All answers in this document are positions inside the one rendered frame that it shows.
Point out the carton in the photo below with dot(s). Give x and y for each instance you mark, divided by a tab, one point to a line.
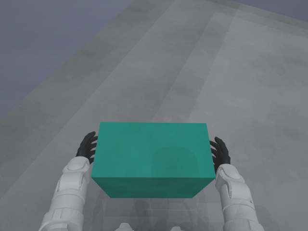
153	160

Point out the robot right forearm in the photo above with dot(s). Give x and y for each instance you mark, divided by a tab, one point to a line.
236	201

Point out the left robot shin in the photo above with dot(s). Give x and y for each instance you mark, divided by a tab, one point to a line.
124	225

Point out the left robot hand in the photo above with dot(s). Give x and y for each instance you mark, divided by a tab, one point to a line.
86	146

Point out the right robot hand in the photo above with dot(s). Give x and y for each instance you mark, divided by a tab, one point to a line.
221	153

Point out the robot left forearm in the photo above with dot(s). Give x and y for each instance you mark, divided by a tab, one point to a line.
65	213

